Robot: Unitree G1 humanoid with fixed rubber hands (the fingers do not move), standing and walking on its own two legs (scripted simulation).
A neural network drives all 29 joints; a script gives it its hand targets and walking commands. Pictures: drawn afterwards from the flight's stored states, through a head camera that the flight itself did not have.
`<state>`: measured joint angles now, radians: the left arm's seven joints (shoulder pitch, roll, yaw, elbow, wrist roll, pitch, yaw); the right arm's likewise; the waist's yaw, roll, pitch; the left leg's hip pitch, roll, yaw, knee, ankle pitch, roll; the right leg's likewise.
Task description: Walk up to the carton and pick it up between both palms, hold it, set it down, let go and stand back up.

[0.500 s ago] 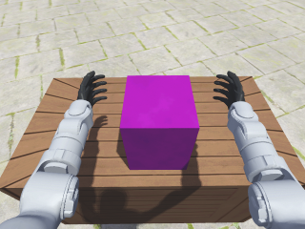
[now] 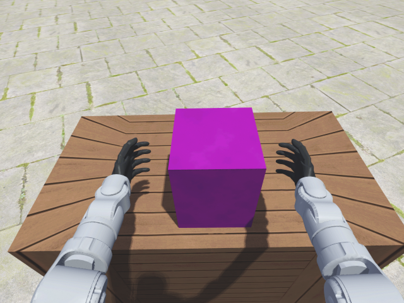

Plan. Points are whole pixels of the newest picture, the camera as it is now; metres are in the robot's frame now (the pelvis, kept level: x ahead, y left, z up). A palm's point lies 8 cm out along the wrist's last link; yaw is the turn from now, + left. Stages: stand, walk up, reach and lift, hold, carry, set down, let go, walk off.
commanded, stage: set down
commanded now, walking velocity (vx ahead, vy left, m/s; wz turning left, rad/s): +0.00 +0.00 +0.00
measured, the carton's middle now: (214, 169) +0.48 +0.01 -0.03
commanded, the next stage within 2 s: let go in 1.28 s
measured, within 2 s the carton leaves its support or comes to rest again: neither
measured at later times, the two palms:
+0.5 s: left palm (115, 213) +0.31 +0.21 +0.03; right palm (300, 214) +0.32 -0.17 +0.02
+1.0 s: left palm (122, 258) +0.24 +0.20 -0.04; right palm (312, 260) +0.25 -0.19 -0.04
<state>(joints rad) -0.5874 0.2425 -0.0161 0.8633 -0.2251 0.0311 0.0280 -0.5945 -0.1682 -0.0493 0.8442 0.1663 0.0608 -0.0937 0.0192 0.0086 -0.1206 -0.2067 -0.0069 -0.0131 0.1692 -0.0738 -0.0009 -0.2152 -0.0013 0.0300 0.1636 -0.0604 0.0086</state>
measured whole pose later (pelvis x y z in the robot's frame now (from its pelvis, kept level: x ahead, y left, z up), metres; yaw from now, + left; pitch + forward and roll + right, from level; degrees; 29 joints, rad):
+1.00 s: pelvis +0.02 -0.01 -0.01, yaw +1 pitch +2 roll +0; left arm 0.05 0.16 -0.05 0.65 -0.18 -0.40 0.02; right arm 0.04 -0.12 0.06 0.64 0.17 -0.39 -0.05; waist 0.01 0.00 0.00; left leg -0.17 0.00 -0.03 0.36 -0.22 -0.01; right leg -0.18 0.01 0.02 0.37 -0.22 -0.01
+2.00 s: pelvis +0.02 +0.00 -0.01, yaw +1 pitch +0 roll +0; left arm 0.17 0.18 -0.02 0.65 -0.02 -0.01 0.04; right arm 0.16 -0.22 0.00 0.68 0.00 -0.04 0.01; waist -0.01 -0.01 -0.01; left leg -0.18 -0.02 -0.03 0.44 -0.26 0.00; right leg -0.19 0.00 0.03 0.44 -0.26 0.01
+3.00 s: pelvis -0.02 -0.01 -0.01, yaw +3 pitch -1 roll +0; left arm 0.39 0.18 0.03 0.95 0.03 0.00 0.01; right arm 0.34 -0.21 -0.02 0.94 -0.03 0.00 -0.01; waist 0.02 -0.01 -0.05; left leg -0.24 -0.02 -0.09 0.46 -0.21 -0.02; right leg -0.23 0.01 0.00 0.46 -0.22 -0.01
